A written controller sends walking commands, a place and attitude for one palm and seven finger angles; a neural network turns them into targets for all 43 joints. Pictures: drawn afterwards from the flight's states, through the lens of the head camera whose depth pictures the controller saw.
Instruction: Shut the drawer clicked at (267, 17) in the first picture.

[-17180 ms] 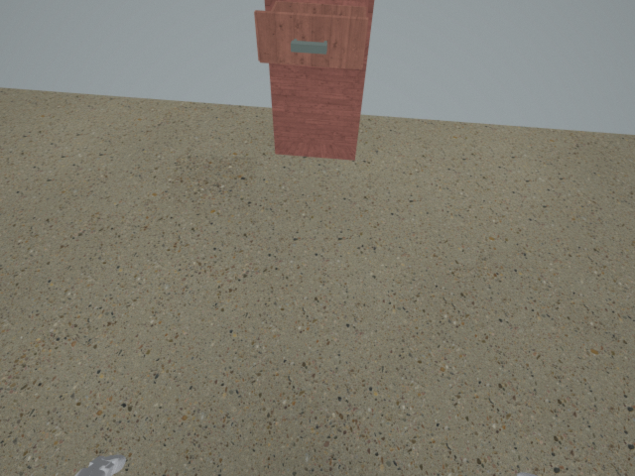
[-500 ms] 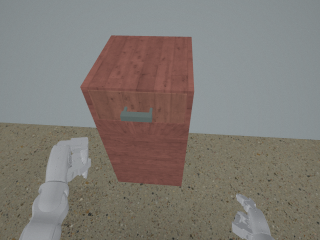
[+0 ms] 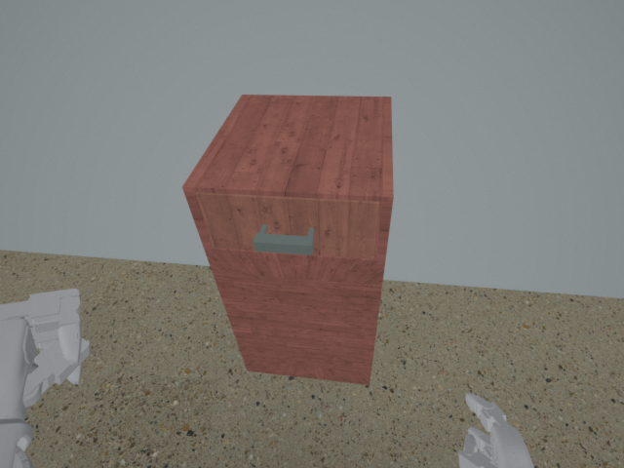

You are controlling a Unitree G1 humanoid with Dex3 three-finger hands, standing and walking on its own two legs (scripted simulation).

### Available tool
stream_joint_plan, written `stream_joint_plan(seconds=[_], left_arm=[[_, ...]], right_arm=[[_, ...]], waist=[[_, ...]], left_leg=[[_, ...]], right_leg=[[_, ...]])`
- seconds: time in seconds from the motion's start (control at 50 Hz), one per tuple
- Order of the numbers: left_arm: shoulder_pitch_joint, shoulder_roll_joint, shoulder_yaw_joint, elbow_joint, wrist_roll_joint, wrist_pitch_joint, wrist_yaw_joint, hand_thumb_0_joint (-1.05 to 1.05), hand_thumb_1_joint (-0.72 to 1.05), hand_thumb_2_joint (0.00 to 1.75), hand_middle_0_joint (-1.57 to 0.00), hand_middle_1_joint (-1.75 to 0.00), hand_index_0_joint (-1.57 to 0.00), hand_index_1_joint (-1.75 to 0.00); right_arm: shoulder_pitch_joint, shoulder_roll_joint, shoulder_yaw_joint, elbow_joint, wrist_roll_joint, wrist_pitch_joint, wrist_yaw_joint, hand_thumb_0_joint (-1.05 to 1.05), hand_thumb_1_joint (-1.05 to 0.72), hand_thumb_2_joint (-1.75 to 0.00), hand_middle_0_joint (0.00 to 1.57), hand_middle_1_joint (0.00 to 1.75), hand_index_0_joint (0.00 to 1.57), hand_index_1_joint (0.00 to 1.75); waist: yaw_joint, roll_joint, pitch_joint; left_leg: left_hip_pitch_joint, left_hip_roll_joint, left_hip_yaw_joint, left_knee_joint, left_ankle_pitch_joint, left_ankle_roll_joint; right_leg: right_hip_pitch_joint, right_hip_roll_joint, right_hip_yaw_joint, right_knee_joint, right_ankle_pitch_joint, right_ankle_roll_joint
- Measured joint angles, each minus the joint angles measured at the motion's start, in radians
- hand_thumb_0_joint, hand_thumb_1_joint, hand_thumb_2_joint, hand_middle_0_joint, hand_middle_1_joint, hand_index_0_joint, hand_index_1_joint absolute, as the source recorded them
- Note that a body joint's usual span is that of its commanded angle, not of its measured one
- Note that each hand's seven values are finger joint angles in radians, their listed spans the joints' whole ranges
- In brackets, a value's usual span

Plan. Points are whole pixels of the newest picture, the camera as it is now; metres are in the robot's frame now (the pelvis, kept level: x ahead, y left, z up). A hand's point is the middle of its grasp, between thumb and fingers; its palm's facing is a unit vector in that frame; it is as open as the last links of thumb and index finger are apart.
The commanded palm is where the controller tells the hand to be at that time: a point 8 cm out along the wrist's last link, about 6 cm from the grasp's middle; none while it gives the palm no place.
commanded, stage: draw the hand back to the body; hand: left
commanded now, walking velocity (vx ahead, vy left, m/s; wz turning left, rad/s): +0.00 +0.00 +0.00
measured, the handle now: (285, 236) +0.57 +0.14 -0.07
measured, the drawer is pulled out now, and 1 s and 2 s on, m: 0.00 0.00 0.00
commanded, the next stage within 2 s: step back with the hand held close in 0.08 s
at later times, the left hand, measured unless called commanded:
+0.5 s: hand (96, 359) +0.17 +0.23 +0.15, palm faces +0.27 -0.83 -0.49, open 3.3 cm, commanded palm +0.11 +0.29 +0.17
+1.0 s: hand (39, 413) +0.12 +0.25 +0.16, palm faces +0.32 -0.81 -0.49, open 3.3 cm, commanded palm +0.05 +0.30 +0.17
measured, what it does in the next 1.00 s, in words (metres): shifts its weight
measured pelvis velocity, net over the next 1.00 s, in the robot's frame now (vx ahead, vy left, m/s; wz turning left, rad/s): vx -0.08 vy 0.02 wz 0.01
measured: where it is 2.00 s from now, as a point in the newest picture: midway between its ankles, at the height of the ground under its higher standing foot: outside the picture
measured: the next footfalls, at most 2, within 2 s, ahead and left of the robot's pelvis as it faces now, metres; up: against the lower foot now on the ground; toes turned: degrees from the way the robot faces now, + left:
right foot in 1.72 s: -0.24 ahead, -0.11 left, +0.00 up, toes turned +2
left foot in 1.88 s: -0.06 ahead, +0.09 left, +0.00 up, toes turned -1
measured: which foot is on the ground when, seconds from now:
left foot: down 0.00-1.00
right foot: down 0.00-1.00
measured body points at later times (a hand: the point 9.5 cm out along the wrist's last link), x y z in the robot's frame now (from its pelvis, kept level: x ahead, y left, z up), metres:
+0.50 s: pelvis -0.02 +0.01 +0.00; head +0.00 -0.01 +0.45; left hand +0.15 +0.28 +0.17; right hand +0.15 -0.24 -0.09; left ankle +0.00 +0.09 -0.74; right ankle -0.04 -0.10 -0.74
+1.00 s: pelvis -0.08 +0.02 -0.01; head -0.04 +0.03 +0.44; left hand +0.09 +0.29 +0.18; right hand +0.10 -0.23 -0.09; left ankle +0.00 +0.09 -0.74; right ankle -0.04 -0.10 -0.74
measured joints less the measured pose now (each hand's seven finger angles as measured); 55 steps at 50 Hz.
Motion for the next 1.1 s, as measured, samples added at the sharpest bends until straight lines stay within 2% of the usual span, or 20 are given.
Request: stream_joint_plan(seconds=[0.12,0.22,0.34,0.42,0.5,0.6,0.84,0.96,1.06,1.1], left_arm=[[-0.023,-0.03,-0.026,0.038,0.005,-0.001,0.004,0.02,0.89,0.9,-1.41,-1.6,-1.4,-1.6],[-0.021,-0.023,-0.033,0.026,0.007,-0.004,0.005,0.02,0.89,0.9,-1.41,-1.6,-1.4,-1.6],[-0.024,0.01,0.057,0.017,0.019,-0.083,-0.001,0.02,0.89,0.9,-1.41,-1.6,-1.4,-1.6],[0.03,0.003,0.041,-0.009,0.024,-0.087,-0.006,0.02,0.89,0.9,-1.41,-1.6,-1.4,-1.6],[0.08,0.029,0.029,-0.045,0.026,-0.081,-0.008,0.02,0.89,0.9,-1.41,-1.6,-1.4,-1.6],[0.096,0.066,0.058,-0.082,0.023,-0.082,0.006,0.02,0.89,0.9,-1.41,-1.6,-1.4,-1.6],[0.087,0.05,0.064,-0.109,0.04,-0.11,0.032,0.02,0.89,0.9,-1.41,-1.6,-1.4,-1.6],[0.092,0.061,0.076,-0.131,0.046,-0.133,0.041,0.02,0.89,0.9,-1.41,-1.6,-1.4,-1.6],[0.073,0.08,0.101,-0.13,0.06,-0.141,0.04,0.02,0.89,0.9,-1.41,-1.6,-1.4,-1.6],[0.065,0.082,0.112,-0.128,0.063,-0.146,0.038,0.02,0.89,0.9,-1.41,-1.6,-1.4,-1.6]], right_arm=[[-0.001,-0.002,-0.004,0.009,-0.001,-0.014,-0.01,0.01,-0.9,-0.9,0.21,0.3,0.2,0.3],[0.001,0.004,-0.002,0.011,-0.003,-0.033,-0.015,0.01,-0.9,-0.9,0.21,0.3,0.2,0.3],[-0.02,0.004,-0.009,-0.018,-0.011,0.007,0.003,0.01,-0.9,-0.9,0.21,0.3,0.2,0.3],[-0.028,-0.006,-0.028,-0.035,-0.013,0.042,0.004,0.01,-0.9,-0.9,0.21,0.3,0.2,0.3],[-0.024,-0.009,-0.044,-0.044,-0.011,0.069,-0.008,0.01,-0.9,-0.9,0.21,0.3,0.2,0.3],[-0.018,-0.002,-0.05,-0.05,-0.008,0.08,-0.017,0.01,-0.9,-0.9,0.21,0.3,0.2,0.3],[-0.022,0.019,-0.035,-0.063,-0.01,0.046,-0.016,0.01,-0.9,-0.9,0.21,0.3,0.2,0.3],[-0.01,0.021,-0.032,-0.055,-0.015,0.03,-0.02,0.01,-0.9,-0.9,0.21,0.3,0.2,0.3],[-0.005,0.023,-0.034,-0.055,-0.019,0.016,-0.024,0.01,-0.9,-0.9,0.21,0.3,0.2,0.3],[-0.01,0.023,-0.036,-0.053,-0.019,0.013,-0.023,0.01,-0.9,-0.9,0.21,0.3,0.2,0.3]], waist=[[0.002,-0.005,0.011],[-0.003,-0.015,0.013],[-0.038,-0.018,0.019],[-0.056,-0.026,0.03],[-0.061,-0.037,0.039],[-0.058,-0.05,0.046],[-0.064,-0.049,0.045],[-0.065,-0.061,0.05],[-0.072,-0.076,0.061],[-0.071,-0.077,0.065]], left_leg=[[-0.008,0.002,-0.004,0.008,0.003,-0.002],[-0.005,0.006,-0.002,0.01,0.003,-0.005],[-0.071,0.018,-0.01,0.034,0.005,-0.005],[-0.102,0.007,0.003,0.018,0.024,0.004],[-0.131,-0.003,0.009,0.016,0.037,0.011],[-0.165,-0.008,0.009,0.031,0.047,0.016],[-0.255,0.004,-0.007,0.086,0.072,0.022],[-0.276,0.008,-0.011,0.094,0.085,0.024],[-0.289,-0.003,-0.013,0.102,0.095,0.027],[-0.301,-0.004,-0.015,0.116,0.095,0.026]], right_leg=[[-0.008,0.001,-0.004,0.011,0.0,-0.003],[-0.007,0.006,-0.002,0.013,0.0,-0.007],[-0.054,0.018,-0.01,-0.001,0.022,-0.006],[-0.104,0.004,0.001,0.018,0.026,0.003],[-0.144,-0.007,0.005,0.04,0.026,0.01],[-0.182,-0.013,0.004,0.067,0.03,0.014],[-0.252,-0.003,-0.015,0.089,0.067,0.013],[-0.267,0.001,-0.02,0.086,0.086,0.015],[-0.293,0.011,0.021,0.134,0.071,0.024],[-0.306,0.013,0.026,0.153,0.063,0.016]])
